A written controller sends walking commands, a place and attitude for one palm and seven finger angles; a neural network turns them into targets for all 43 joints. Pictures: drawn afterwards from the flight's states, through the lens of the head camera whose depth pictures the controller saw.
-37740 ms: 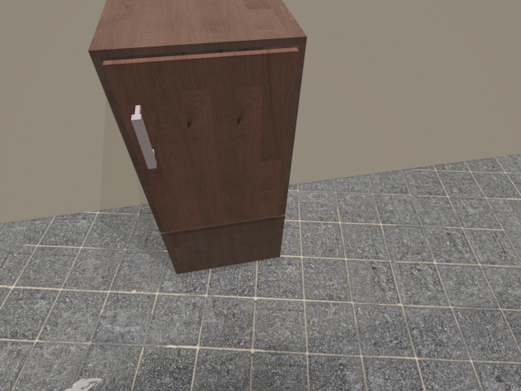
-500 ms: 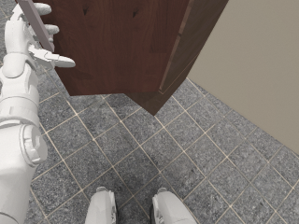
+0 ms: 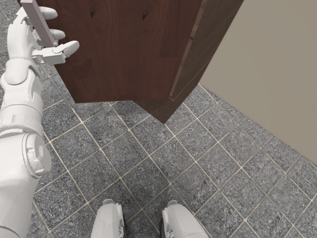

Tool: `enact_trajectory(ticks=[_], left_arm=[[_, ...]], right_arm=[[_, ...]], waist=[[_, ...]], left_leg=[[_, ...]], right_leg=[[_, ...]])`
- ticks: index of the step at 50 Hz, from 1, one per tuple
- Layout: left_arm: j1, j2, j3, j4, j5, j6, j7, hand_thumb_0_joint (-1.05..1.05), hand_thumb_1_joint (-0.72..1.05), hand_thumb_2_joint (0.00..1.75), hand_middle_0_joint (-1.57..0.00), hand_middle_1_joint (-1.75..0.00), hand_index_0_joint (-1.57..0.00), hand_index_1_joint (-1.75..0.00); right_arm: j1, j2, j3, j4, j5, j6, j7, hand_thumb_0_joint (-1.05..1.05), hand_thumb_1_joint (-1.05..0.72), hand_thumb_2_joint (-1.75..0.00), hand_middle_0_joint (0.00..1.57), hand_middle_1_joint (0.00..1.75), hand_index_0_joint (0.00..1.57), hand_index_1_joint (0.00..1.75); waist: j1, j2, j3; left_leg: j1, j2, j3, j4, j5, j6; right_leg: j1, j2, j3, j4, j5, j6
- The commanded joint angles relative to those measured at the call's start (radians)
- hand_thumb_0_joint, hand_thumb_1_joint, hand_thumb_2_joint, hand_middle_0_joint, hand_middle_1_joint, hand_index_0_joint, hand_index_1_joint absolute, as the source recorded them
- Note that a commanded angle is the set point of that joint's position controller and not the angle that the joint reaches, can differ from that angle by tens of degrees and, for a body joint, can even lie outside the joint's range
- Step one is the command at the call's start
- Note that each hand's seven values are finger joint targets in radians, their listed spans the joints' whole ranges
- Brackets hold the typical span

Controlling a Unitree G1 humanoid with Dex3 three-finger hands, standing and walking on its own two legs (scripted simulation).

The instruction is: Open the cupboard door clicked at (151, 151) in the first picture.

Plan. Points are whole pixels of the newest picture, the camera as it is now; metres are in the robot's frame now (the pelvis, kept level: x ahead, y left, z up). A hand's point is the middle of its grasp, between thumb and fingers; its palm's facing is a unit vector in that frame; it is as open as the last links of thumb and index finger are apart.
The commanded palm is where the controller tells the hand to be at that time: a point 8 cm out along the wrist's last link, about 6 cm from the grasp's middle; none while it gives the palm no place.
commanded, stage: close the thumb around the handle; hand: left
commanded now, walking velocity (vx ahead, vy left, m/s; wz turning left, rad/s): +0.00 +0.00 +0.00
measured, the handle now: (44, 24) +0.60 +0.21 +0.09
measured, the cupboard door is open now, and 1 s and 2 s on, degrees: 45 65 90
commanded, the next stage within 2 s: pull the door open along its arc in 0.30 s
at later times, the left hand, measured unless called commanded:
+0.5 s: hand (55, 44) +0.55 +0.18 +0.08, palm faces +0.03 -1.00 +0.00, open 5.5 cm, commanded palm +0.52 +0.22 +0.08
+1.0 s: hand (72, 89) +0.43 +0.14 +0.08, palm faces +0.23 -0.97 +0.09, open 6.0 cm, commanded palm +0.38 +0.20 +0.08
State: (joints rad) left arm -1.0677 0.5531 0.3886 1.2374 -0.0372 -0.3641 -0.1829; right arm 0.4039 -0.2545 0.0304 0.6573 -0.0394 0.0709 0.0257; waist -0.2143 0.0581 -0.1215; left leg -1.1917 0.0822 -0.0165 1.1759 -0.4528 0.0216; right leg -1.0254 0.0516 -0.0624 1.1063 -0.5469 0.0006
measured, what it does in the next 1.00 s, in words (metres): stands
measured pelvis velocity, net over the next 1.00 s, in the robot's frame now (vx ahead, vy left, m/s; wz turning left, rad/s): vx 0.01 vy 0.00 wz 0.00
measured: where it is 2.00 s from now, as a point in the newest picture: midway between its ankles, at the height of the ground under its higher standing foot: outside the picture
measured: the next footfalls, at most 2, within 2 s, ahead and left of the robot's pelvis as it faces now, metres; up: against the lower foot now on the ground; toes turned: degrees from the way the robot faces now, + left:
none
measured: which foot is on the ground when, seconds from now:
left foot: down 0.00-1.00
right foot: down 0.00-1.00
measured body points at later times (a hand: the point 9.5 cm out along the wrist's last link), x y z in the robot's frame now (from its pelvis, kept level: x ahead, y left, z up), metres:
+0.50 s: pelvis +0.00 +0.00 +0.00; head +0.15 +0.03 +0.42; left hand +0.54 +0.24 +0.09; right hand -0.03 -0.26 -0.10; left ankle +0.04 +0.10 -0.64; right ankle -0.02 -0.13 -0.64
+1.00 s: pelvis +0.01 +0.00 +0.03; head +0.10 +0.01 +0.47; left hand +0.42 +0.19 +0.08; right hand +0.09 -0.25 -0.09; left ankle +0.04 +0.10 -0.64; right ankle -0.02 -0.13 -0.64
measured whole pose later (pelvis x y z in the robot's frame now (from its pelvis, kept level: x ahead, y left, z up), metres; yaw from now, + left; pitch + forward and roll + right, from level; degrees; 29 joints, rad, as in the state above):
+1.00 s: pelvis +0.01 +0.00 +0.03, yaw +0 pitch +19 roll -3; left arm -0.45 0.10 0.23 0.65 -0.09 -0.39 0.16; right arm 0.33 -0.23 -0.01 0.58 -0.03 0.07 0.06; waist -0.09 0.04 -0.18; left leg -0.94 0.07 0.04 1.05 -0.44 0.02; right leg -0.81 0.03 -0.01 1.01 -0.54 0.01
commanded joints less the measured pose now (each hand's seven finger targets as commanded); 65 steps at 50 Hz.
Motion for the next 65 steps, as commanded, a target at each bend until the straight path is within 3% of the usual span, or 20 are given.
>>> enact_trajectory(ticks=[1, 5, 10, 13, 14, 16, 18, 20, 21, 31, 42, 43, 44, 48, 51, 54, 58, 61, 63, 65], left_arm=[[-0.469, 0.19, -0.005, -0.207, -0.012, -0.069, -0.005, 0.0, 0.68, 0.8, -0.38, -1.33, -0.38, -1.33], [-0.464, 0.233, 0.023, -0.203, -0.01, -0.071, -0.006, 0.0, 0.9, 0.9, -0.4, -1.35, -0.4, -1.35], [-0.47, 0.226, 0.018, -0.196, -0.014, -0.071, -0.008, 0.0, 0.9, 0.9, -0.4, -1.35, -0.4, -1.35], [-0.458, 0.249, 0.042, -0.228, -0.015, -0.081, -0.009, 0.0, 0.9, 0.9, -0.4, -1.35, -0.4, -1.35], [-0.448, 0.217, 0.019, -0.221, -0.015, -0.077, -0.009, 0.0, 0.9, 0.9, -0.4, -1.35, -0.4, -1.35], [-0.459, 0.245, 0.034, -0.217, -0.015, -0.073, -0.006, 0.0, 0.9, 0.9, -0.4, -1.35, -0.4, -1.35], [-0.478, 0.219, 0.017, -0.218, -0.018, -0.077, -0.006, 0.0, 0.9, 0.9, -0.4, -1.35, -0.4, -1.35], [-0.449, 0.246, 0.038, -0.206, -0.012, -0.075, -0.002, 0.0, 0.9, 0.9, -0.4, -1.35, -0.4, -1.35], [-0.49, 0.251, 0.035, -0.213, -0.01, -0.075, -0.002, 0.0, 0.9, 0.9, -0.4, -1.35, -0.4, -1.35], [-0.22, 0.189, 0.044, -0.324, -0.054, -0.078, -0.027, 0.0, 0.9, 0.9, -0.4, -1.35, -0.4, -1.35], [0.304, -0.05, -0.065, -0.672, -0.137, -0.086, 0.009, 0.0, 0.9, 0.9, -0.4, -1.35, -0.4, -1.35], [0.324, -0.078, 0.083, -0.703, -0.208, -0.079, 0.162, 0.0, 0.9, 0.9, -0.4, -1.35, -0.4, -1.35], [0.388, -0.179, -0.008, -0.7, -0.18, -0.07, 0.237, 0.0, 0.9, 0.9, -0.4, -1.35, -0.4, -1.35], [0.398, -0.219, -0.027, -0.813, -0.055, -0.094, 0.479, 0.0, 0.9, 0.9, -0.4, -1.35, -0.4, -1.35], [0.42, -0.318, -0.126, -0.818, 0.042, -0.093, 0.589, 0.0, 0.9, 0.9, -0.4, -1.35, -0.4, -1.35], [0.458, -0.393, -0.208, -0.854, 0.087, -0.098, 0.641, 0.0, 0.9, 0.9, -0.4, -1.35, -0.4, -1.35], [0.499, -0.469, -0.28, -0.898, 0.073, -0.1, 0.658, 0.0, 0.9, 0.9, -0.4, -1.35, -0.4, -1.35], [0.56, -0.515, -0.338, -0.937, 0.076, -0.109, 0.662, 0.0, 0.9, 0.9, -0.4, -1.35, -0.4, -1.35], [0.592, -0.529, -0.357, -0.955, 0.078, -0.114, 0.676, 0.0, 0.9, 0.9, -0.4, -1.35, -0.4, -1.35], [0.634, -0.563, -0.393, -0.988, 0.082, -0.112, 0.688, 0.0, 0.9, 0.9, -0.4, -1.35, -0.4, -1.35]], right_arm=[[0.217, -0.198, -0.064, -0.023, 0.003, -0.006, -0.014, 0.0, -0.9, -0.9, 0.2, 0.3, 0.2, 0.3], [0.222, -0.203, -0.062, -0.025, 0.003, -0.006, -0.019, 0.0, -0.9, -0.9, 0.2, 0.3, 0.2, 0.3], [0.221, -0.203, -0.061, -0.022, 0.002, -0.007, -0.018, 0.0, -0.9, -0.9, 0.2, 0.3, 0.2, 0.3], [0.226, -0.204, -0.063, -0.026, 0.0, -0.009, -0.016, 0.0, -0.9, -0.9, 0.2, 0.3, 0.2, 0.3], [0.219, -0.199, -0.063, -0.029, 0.002, -0.009, -0.015, 0.0, -0.9, -0.9, 0.2, 0.3, 0.2, 0.3], [0.22, -0.204, -0.061, -0.027, 0.002, -0.007, -0.017, 0.0, -0.9, -0.9, 0.2, 0.3, 0.2, 0.3], [0.221, -0.202, -0.061, -0.026, 0.001, -0.01, -0.017, 0.0, -0.9, -0.9, 0.2, 0.3, 0.2, 0.3], [0.219, -0.205, -0.063, -0.028, 0.002, -0.008, -0.018, 0.0, -0.9, -0.9, 0.2, 0.3, 0.2, 0.3], [0.219, -0.204, -0.061, -0.023, 0.001, -0.008, -0.02, 0.0, -0.9, -0.9, 0.2, 0.3, 0.2, 0.3], [0.19, -0.193, -0.074, -0.073, 0.013, 0.003, -0.007, 0.0, -0.9, -0.9, 0.2, 0.3, 0.2, 0.3], [0.074, -0.162, -0.098, -0.158, 0.049, 0.004, 0.015, 0.0, -0.9, -0.9, 0.2, 0.3, 0.2, 0.3], [0.054, -0.13, -0.092, -0.161, 0.038, -0.009, 0.008, 0.0, -0.9, -0.9, 0.2, 0.3, 0.2, 0.3], [0.031, -0.12, -0.087, -0.163, 0.036, -0.021, 0.016, 0.0, -0.9, -0.9, 0.2, 0.3, 0.2, 0.3], [0.008, -0.112, -0.092, -0.157, -0.001, -0.026, 0.03, 0.0, -0.9, -0.9, 0.2, 0.3, 0.2, 0.3], [-0.026, -0.098, -0.093, -0.16, -0.019, -0.018, 0.037, 0.0, -0.9, -0.9, 0.2, 0.3, 0.2, 0.3], [-0.063, -0.087, -0.098, -0.168, -0.026, -0.015, 0.032, 0.0, -0.9, -0.9, 0.2, 0.3, 0.2, 0.3], [-0.107, -0.076, -0.095, -0.176, -0.024, -0.024, 0.02, 0.0, -0.9, -0.9, 0.2, 0.3, 0.2, 0.3], [-0.143, -0.063, -0.091, -0.176, -0.022, -0.034, 0.017, 0.0, -0.9, -0.9, 0.2, 0.3, 0.2, 0.3], [-0.155, -0.059, -0.09, -0.176, -0.023, -0.041, 0.013, 0.0, -0.9, -0.9, 0.2, 0.3, 0.2, 0.3], [-0.174, -0.052, -0.089, -0.183, -0.023, -0.048, 0.015, 0.0, -0.9, -0.9, 0.2, 0.3, 0.2, 0.3]], waist=[[-0.037, 0.142, -0.519], [-0.027, 0.147, -0.532], [-0.035, 0.143, -0.516], [-0.015, 0.172, -0.556], [-0.021, 0.169, -0.552], [-0.024, 0.153, -0.526], [-0.034, 0.153, -0.51], [-0.022, 0.16, -0.529], [-0.038, 0.15, -0.523], [0.049, 0.135, -0.581], [0.13, 0.025, -0.478], [0.208, 0.02, -0.448], [0.178, 0.01, -0.405], [0.185, -0.018, -0.386], [0.175, -0.023, -0.378], [0.174, -0.046, -0.402], [0.172, -0.099, -0.375], [0.182, -0.073, -0.354], [0.177, -0.118, -0.333], [0.187, -0.084, -0.325]], left_leg=[[0.625, -0.027, -0.074, -0.076, 0.42, 0.012], [0.625, -0.027, -0.076, -0.081, 0.426, 0.011], [0.624, -0.025, -0.077, -0.079, 0.419, 0.011], [0.653, -0.025, -0.081, -0.084, 0.449, 0.008], [0.654, -0.026, -0.076, -0.082, 0.447, 0.008], [0.628, -0.023, -0.077, -0.084, 0.422, 0.009], [0.631, -0.024, -0.08, -0.087, 0.413, 0.01], [0.631, -0.025, -0.074, -0.082, 0.425, 0.008], [0.624, -0.023, -0.075, -0.077, 0.422, 0.011], [0.668, -0.034, -0.052, -0.113, 0.491, 0.004], [0.702, -0.051, -0.009, -0.2, 0.497, -0.002], [0.656, -0.053, 0.001, -0.214, 0.51, -0.01], [0.636, -0.053, 0.006, -0.222, 0.47, -0.017], [0.61, -0.053, 0.005, -0.222, 0.425, -0.024], [0.612, -0.055, 0.007, -0.22, 0.394, -0.024], [0.627, -0.058, 0.01, -0.221, 0.371, -0.02], [0.61, -0.063, 0.018, -0.231, 0.316, -0.014], [0.611, -0.069, 0.026, -0.238, 0.286, -0.013], [0.599, -0.069, 0.025, -0.239, 0.274, -0.008], [0.6, -0.073, 0.029, -0.245, 0.267, -0.009]], right_leg=[[0.017, 0.033, 0.008, -0.14, 0.37, -0.02], [0.029, 0.033, 0.009, -0.137, 0.368, -0.022], [0.014, 0.033, 0.008, -0.14, 0.359, -0.021], [0.032, 0.034, 0.007, -0.131, 0.374, -0.026], [0.022, 0.034, 0.006, -0.136, 0.375, -0.024], [0.027, 0.034, 0.006, -0.138, 0.361, -0.022], [0.012, 0.035, 0.005, -0.139, 0.348, -0.023], [0.021, 0.032, 0.008, -0.138, 0.36, -0.023], [0.018, 0.033, 0.009, -0.138, 0.365, -0.019], [0.133, 0.036, 0.004, -0.142, 0.455, -0.022], [0.277, 0.031, -0.004, -0.195, 0.532, -0.018], [0.315, 0.032, -0.011, -0.196, 0.528, -0.016], [0.291, 0.031, -0.014, -0.195, 0.505, -0.008], [0.295, 0.018, -0.008, -0.17, 0.463, -0.013], [0.286, 0.006, -0.004, -0.17, 0.442, -0.017], [0.309, 0.003, 0.005, -0.181, 0.439, -0.02], [0.35, -0.001, 0.014, -0.213, 0.43, -0.017], [0.364, -0.011, 0.021, -0.226, 0.422, -0.018], [0.372, -0.013, 0.028, -0.237, 0.417, -0.014], [0.379, -0.021, 0.03, -0.24, 0.413, -0.016]])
